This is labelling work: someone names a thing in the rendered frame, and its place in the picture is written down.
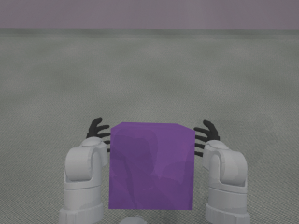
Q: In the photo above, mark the right robot hand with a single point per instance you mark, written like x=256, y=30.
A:
x=212, y=134

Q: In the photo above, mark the left robot hand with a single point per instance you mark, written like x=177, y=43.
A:
x=93, y=131

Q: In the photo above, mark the right robot forearm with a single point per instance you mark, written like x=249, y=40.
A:
x=228, y=184

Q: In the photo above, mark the carton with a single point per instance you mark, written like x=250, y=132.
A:
x=151, y=166

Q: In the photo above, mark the left robot forearm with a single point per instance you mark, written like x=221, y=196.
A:
x=82, y=183

